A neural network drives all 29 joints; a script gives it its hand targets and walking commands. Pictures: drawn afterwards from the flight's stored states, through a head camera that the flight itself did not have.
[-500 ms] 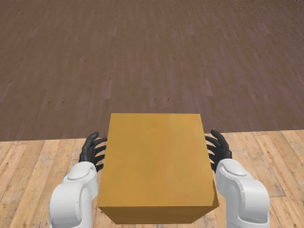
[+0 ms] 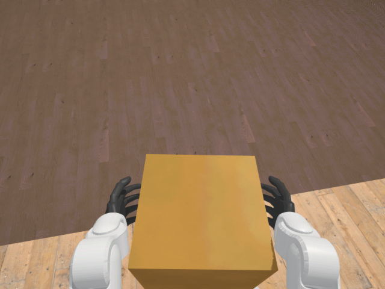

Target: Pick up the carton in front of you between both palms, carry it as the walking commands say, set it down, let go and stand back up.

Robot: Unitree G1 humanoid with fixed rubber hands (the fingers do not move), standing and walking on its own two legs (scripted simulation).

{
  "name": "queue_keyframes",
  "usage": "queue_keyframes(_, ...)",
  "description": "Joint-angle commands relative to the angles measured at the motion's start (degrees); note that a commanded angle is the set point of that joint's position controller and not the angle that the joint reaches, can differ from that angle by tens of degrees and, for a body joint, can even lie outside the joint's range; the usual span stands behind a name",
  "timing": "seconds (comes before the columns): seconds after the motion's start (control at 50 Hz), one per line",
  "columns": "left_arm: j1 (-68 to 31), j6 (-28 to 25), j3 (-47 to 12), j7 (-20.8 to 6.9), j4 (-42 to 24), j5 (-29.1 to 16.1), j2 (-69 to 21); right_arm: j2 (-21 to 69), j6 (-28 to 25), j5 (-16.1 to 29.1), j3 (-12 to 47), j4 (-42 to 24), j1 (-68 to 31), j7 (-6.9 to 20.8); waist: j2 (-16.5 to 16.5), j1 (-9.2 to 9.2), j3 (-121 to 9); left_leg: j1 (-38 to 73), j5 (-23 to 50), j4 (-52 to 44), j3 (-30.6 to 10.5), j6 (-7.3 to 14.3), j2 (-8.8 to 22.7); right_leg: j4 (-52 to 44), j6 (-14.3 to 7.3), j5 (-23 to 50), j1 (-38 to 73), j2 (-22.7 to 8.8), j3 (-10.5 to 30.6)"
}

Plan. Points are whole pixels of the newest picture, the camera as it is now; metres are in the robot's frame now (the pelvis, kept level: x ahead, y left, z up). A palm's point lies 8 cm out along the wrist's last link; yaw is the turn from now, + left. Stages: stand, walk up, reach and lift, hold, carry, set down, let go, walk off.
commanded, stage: carry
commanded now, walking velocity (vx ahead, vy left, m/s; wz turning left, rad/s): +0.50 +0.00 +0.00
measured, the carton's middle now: (198, 229) +0.24 -0.01 +0.00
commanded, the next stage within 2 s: none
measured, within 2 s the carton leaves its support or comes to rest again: neither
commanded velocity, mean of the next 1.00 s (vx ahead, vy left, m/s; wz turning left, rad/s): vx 0.50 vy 0.00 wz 0.00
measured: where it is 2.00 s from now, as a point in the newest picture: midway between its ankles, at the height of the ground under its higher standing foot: (187, 125)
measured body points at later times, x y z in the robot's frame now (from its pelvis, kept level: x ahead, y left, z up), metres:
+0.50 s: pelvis +0.33 -0.04 -0.01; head +0.36 -0.05 +0.44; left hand +0.63 +0.14 +0.13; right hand +0.66 -0.16 +0.12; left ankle +0.36 +0.11 -0.69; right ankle +0.34 -0.11 -0.75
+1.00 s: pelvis +0.65 +0.01 -0.01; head +0.75 +0.02 +0.43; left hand +1.04 +0.16 +0.10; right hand +1.03 -0.15 +0.11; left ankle +0.59 +0.09 -0.75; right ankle +0.73 -0.11 -0.67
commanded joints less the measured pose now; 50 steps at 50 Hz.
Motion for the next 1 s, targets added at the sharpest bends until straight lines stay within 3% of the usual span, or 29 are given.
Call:
queue_keyframes(0.0, -24.65, -0.04, -39.94, -8.46, -8.21, -18.04, -48.99, 47.24, 0.74, 19.18, 39.17, -7.07, -21.79, 11.78, 7.71, 1.04, -4.39, 12.19, 17.23, -5.99, -6.66, 0.89, 12.17, -9.99, 0.98, 6.52, -4.58, 0.89, -3.87)
queue_keyframes(0.1, -28.42, 3.40, -39.60, -7.86, -11.40, -21.07, -42.71, 41.54, 3.43, 18.05, 36.74, -9.40, -23.06, 9.17, 8.34, 0.57, 0.00, 12.79, 27.19, -1.86, -3.79, 1.85, 11.77, -19.20, -1.03, 6.56, 0.25, 2.98, -8.12)
queue_keyframes(0.12, -29.49, 4.07, -39.11, -7.75, -12.14, -21.79, -41.67, 40.80, 4.00, 18.28, 36.74, -10.61, -24.61, 8.64, 8.23, 0.66, -0.72, 11.99, 32.56, 0.86, -3.10, 1.70, 11.96, -20.25, -1.60, 6.50, 4.59, 4.00, -9.35)
queue_keyframes(0.16, -29.98, 5.17, -37.55, -7.41, -12.69, -22.72, -39.72, 39.62, 5.28, 18.89, 36.88, -12.88, -27.54, 7.75, 7.38, 2.16, -7.05, 9.22, 44.10, 15.38, 0.91, -0.17, 10.24, -22.75, -2.49, 3.74, 20.22, 8.28, -12.95)
queue_keyframes(0.18, -31.06, 5.60, -36.44, -7.20, -12.89, -22.70, -38.90, 38.50, 5.91, 19.21, 36.89, -13.71, -29.14, 7.40, 3.94, 3.30, -13.01, 2.59, 36.67, 27.43, 1.09, -1.79, 7.65, -23.01, -3.09, 1.72, 33.84, 6.36, -9.86)
queue_keyframes(0.2, -32.40, 5.89, -35.24, -6.93, -12.93, -22.68, -37.35, 37.84, 6.60, 19.96, 37.17, -15.33, -31.90, 7.14, -8.60, 4.44, -20.86, -12.68, 17.13, 46.76, -0.18, -3.76, 3.47, -24.92, -8.10, -5.63, 49.23, -9.02, 13.98)
queue_keyframes(0.22, -33.67, 6.05, -35.26, -6.74, -12.09, -23.32, -37.42, 37.75, 7.16, 20.36, 37.38, -15.40, -33.27, 7.07, -19.86, 3.73, -21.66, -28.21, -14.48, 60.00, -4.89, -4.10, -3.81, -33.08, -15.10, -2.33, 55.54, -18.92, 35.25)
queue_keyframes(0.24, -34.54, 6.31, -35.63, -6.71, -11.94, -24.00, -39.64, 38.23, 7.41, 20.88, 37.55, -15.06, -35.28, 6.92, -14.07, 4.21, -20.18, -33.54, -15.48, 67.33, -11.13, -2.60, -0.53, -33.05, -16.26, 3.28, 54.15, -18.51, 32.50)
queue_keyframes(0.26, -35.90, 6.40, -35.02, -6.71, -12.06, -24.17, -40.60, 39.51, 7.43, 21.65, 37.91, -14.68, -37.37, 6.97, -8.90, 4.36, -19.62, -32.77, -13.89, 67.53, -13.02, -1.39, 2.38, -31.40, -13.30, 9.38, 50.01, -15.87, 25.71)
queue_keyframes(0.3, -41.65, 6.44, -35.74, -6.66, -12.95, -24.19, -42.39, 41.45, 7.21, 21.12, 37.62, -12.80, -40.05, 7.03, -3.50, 3.50, -17.56, -29.40, -7.65, 59.10, -14.08, -0.97, 5.46, -33.86, -10.17, 5.90, 40.45, -14.03, 17.36)
queue_keyframes(0.32, -44.57, 6.46, -35.86, -6.57, -12.56, -24.40, -42.09, 41.40, 7.13, 20.98, 37.27, -12.13, -41.87, 6.87, -3.81, 2.78, -17.00, -27.85, -6.18, 55.28, -13.21, -1.39, 6.17, -34.96, -8.65, 2.56, 37.34, -12.51, 13.54)
queue_keyframes(0.38, -50.02, 7.14, -34.47, -6.12, -7.38, -24.23, -37.90, 37.88, 7.52, 19.29, 35.28, -6.90, -46.56, 5.65, -5.56, 3.79, -15.04, -28.24, -4.20, 47.08, -9.41, -2.02, 5.19, -36.45, -9.74, 0.00, 33.47, -10.72, 7.68)
queue_keyframes(0.5, -58.07, 7.63, -28.82, -4.05, 6.63, -22.17, -31.41, 32.54, 8.16, 15.82, 29.27, 6.15, -56.35, 2.37, -8.40, 4.38, -9.52, -27.96, 4.48, 26.69, -4.69, -2.40, 3.74, -36.27, -10.00, 4.33, 32.62, -7.31, 1.06)
queue_keyframes(0.58, -65.69, 7.29, -25.86, -2.81, 10.10, -21.95, -34.25, 35.11, 8.18, 17.03, 26.27, 10.01, -64.79, 1.78, -9.00, 4.43, -9.86, -24.02, 5.76, 20.21, -2.33, -1.54, 1.13, -31.01, -8.49, 10.77, 35.61, -6.90, 0.00)
queue_keyframes(0.62, -70.42, 6.96, -24.47, -2.14, 11.96, -21.63, -35.24, 36.16, 8.04, 17.23, 24.63, 12.75, -67.63, 1.79, -7.77, 2.41, -12.42, -16.39, 5.39, 15.73, -0.08, -0.50, -0.93, -22.71, -7.02, 17.65, 35.42, -5.89, -2.37)
queue_keyframes(0.64, -72.04, 6.90, -24.04, -1.77, 13.56, -21.06, -35.91, 36.02, 7.87, 17.03, 23.28, 15.28, -67.61, 1.72, -4.39, -0.26, -16.68, -5.23, 2.04, 13.49, 0.73, 0.69, -2.93, -12.08, -5.02, 20.76, 32.39, -3.32, -5.28)
queue_keyframes(0.66, -73.89, 6.74, -23.73, -1.37, 14.34, -20.74, -36.16, 35.66, 7.54, 16.66, 21.99, 16.85, -68.68, 1.65, 2.85, -3.36, -21.62, 9.85, 0.22, 12.28, -11.40, 3.50, 5.78, 2.62, -2.39, 10.41, 20.66, -0.53, -5.30)
queue_keyframes(0.68, -75.06, 6.58, -23.68, -1.12, 14.60, -21.15, -37.07, 34.73, 7.00, 16.44, 21.16, 18.16, -69.88, 1.37, 18.82, -2.80, -25.22, 21.54, 5.20, 9.00, -36.93, 8.69, 19.27, 16.48, -0.06, -14.78, 4.25, 6.32, -2.58)
queue_keyframes(0.7, -76.50, 6.24, -23.38, -0.84, 16.00, -21.26, -37.82, 37.32, 6.50, 17.16, 21.15, 19.13, -70.59, 1.46, 17.97, -3.17, -26.25, 29.07, 12.12, 9.03, -40.64, 11.53, 19.77, 26.28, -1.19, -23.76, -7.24, 8.47, 2.54)
queue_keyframes(0.72, -77.14, 5.57, -22.66, -0.73, 15.60, -20.99, -40.32, 40.81, 5.81, 18.80, 23.48, 18.17, -73.27, 1.81, 12.96, -3.46, -26.68, 31.33, 20.21, 11.52, -36.51, 12.27, 18.28, 30.55, -2.61, -22.11, -12.47, 6.08, 4.14)
queue_keyframes(0.74, -79.88, 4.99, -22.52, -0.76, 14.46, -21.04, -41.83, 43.50, 5.04, 21.01, 25.19, 15.03, -77.06, 2.20, 7.39, -4.19, -26.42, 29.78, 27.48, 13.53, -32.27, 10.06, 17.21, 30.99, -2.70, -21.24, -14.09, 4.40, 5.70)
queue_keyframes(0.76, -80.17, 4.66, -22.40, -0.79, 14.58, -20.54, -43.74, 45.51, 4.65, 22.26, 25.91, 13.01, -79.58, 2.62, 4.32, -4.15, -25.91, 26.87, 26.98, 13.03, -29.60, 8.64, 16.81, 28.57, -2.90, -18.00, -13.88, 3.18, 7.27)
queue_keyframes(0.8, -79.22, 3.68, -22.14, -0.96, 12.75, -19.92, -45.86, 48.75, 3.56, 24.71, 28.22, 8.40, -82.56, 3.30, 4.25, -2.69, -26.26, 22.90, 20.08, 11.44, -27.12, 8.38, 16.31, 24.71, -2.98, -15.18, -11.97, 1.81, 7.29)
queue_keyframes(0.82, -77.58, 3.26, -22.02, -0.87, 12.24, -19.03, -45.75, 49.54, 3.23, 25.35, 28.90, 7.06, -82.28, 3.54, 4.94, -2.30, -26.84, 23.50, 20.45, 11.51, -25.34, 8.33, 15.70, 22.81, -3.09, -15.08, -12.35, 2.36, 6.40)
queue_keyframes(0.9, -73.31, 2.46, -22.74, -0.37, 8.75, -15.44, -41.78, 46.39, 2.82, 24.00, 29.40, 4.66, -76.40, 3.72, 6.37, -3.49, -24.64, 25.50, 22.83, 11.28, -20.44, 8.82, 14.69, 13.16, -2.72, -13.71, -15.95, 2.93, 3.51)
queue_keyframes(0.98, -71.02, 3.30, -23.78, -0.78, 7.27, -14.72, -38.03, 43.04, 3.80, 23.21, 31.08, 4.00, -73.93, 4.07, 7.61, -2.51, -19.98, 14.93, 29.21, 11.38, -12.00, 6.05, 10.24, -7.96, -2.43, -4.99, -1.47, 5.94, -2.03)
